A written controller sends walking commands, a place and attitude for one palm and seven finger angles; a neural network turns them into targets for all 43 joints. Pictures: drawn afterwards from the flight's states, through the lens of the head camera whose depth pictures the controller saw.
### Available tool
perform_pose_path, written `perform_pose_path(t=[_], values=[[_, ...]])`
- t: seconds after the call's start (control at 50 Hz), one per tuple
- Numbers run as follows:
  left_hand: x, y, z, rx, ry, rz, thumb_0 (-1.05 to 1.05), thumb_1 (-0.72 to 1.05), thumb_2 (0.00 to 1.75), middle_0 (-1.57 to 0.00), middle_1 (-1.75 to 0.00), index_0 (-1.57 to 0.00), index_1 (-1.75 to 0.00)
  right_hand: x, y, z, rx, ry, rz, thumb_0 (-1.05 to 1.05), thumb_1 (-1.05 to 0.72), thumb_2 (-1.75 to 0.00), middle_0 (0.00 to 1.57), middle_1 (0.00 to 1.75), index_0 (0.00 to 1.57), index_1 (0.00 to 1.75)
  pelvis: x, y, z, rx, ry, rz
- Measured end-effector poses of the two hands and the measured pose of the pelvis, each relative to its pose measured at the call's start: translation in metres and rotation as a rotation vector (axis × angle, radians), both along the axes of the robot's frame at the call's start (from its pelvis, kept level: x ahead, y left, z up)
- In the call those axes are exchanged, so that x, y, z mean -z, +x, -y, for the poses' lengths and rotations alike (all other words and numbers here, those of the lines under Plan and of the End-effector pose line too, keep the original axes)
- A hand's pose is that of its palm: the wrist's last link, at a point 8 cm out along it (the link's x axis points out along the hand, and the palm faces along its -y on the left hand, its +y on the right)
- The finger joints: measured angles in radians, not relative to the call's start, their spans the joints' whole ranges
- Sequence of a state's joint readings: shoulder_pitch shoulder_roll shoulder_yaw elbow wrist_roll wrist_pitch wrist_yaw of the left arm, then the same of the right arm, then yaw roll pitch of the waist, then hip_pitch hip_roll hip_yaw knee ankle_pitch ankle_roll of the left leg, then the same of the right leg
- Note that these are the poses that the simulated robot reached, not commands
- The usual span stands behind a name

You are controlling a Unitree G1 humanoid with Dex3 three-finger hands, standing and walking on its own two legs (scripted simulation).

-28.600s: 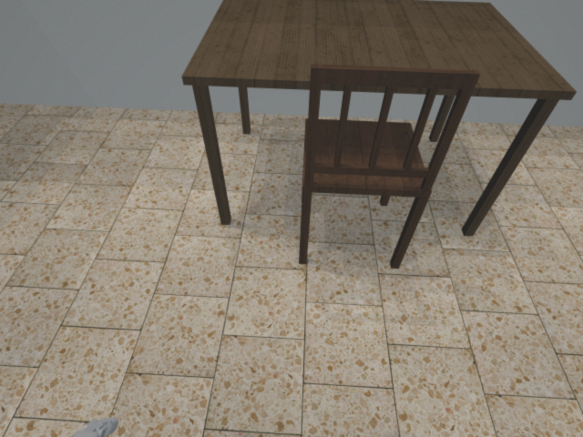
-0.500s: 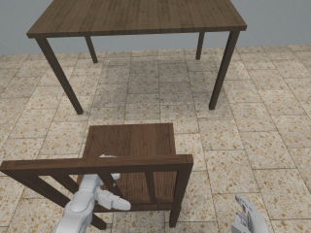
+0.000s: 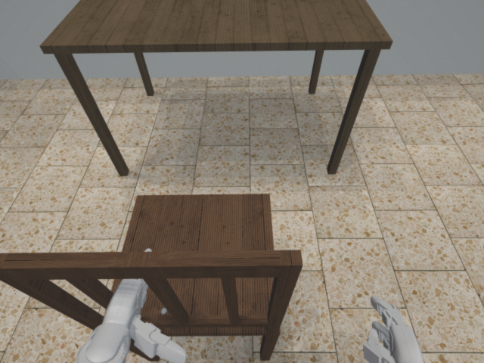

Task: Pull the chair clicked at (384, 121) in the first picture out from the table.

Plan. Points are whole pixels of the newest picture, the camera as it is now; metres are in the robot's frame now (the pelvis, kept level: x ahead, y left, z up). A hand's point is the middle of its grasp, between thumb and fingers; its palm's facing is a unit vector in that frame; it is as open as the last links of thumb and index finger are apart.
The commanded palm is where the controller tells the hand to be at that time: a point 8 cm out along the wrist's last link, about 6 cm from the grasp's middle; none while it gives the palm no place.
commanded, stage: draw the fingers out of the gap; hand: left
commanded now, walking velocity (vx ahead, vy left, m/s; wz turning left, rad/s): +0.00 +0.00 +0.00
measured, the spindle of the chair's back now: (170, 300) +0.24 +0.14 -0.06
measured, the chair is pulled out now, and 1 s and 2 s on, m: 0.66 0.66 0.65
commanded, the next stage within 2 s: draw the hand back to the body in 0.62 s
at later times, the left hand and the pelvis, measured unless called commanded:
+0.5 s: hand out of the picture +0.13 +0.13 -0.02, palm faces -0.07 -0.98 -0.16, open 17.5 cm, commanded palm +0.10 +0.18 +0.00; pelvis -0.02 +0.01 -0.01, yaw +1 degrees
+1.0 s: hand out of the picture +0.12 +0.15 +0.05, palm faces +0.06 -1.00 -0.05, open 17.5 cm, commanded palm +0.08 +0.21 +0.05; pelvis -0.04 +0.00 -0.03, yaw +1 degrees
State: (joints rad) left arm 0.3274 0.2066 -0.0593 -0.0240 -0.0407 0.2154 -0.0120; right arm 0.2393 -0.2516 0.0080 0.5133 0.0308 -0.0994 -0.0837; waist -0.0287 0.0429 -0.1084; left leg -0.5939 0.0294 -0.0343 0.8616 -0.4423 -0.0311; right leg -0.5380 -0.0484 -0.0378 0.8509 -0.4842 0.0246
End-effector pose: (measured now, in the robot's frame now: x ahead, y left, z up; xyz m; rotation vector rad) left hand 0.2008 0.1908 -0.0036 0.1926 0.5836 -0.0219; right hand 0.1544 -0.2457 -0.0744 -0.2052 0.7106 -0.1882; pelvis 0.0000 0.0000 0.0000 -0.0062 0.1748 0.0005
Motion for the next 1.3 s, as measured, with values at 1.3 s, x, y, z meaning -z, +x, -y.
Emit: perform_pose_path(t=[1.3], values=[[-0.099, -0.108, -0.042, -0.046, 0.048, 0.478, -0.01, -0.48, 0.23, -0.02, -0.02, -0.06, -0.04, 0.008, -0.010, -0.030, -0.011, 0.065, 0.144, 0.01, -0.91, -0.89, 0.20, 0.30, 0.21, 0.30, 0.015, -0.037, 0.001, -0.014, -0.033, 0.072]])
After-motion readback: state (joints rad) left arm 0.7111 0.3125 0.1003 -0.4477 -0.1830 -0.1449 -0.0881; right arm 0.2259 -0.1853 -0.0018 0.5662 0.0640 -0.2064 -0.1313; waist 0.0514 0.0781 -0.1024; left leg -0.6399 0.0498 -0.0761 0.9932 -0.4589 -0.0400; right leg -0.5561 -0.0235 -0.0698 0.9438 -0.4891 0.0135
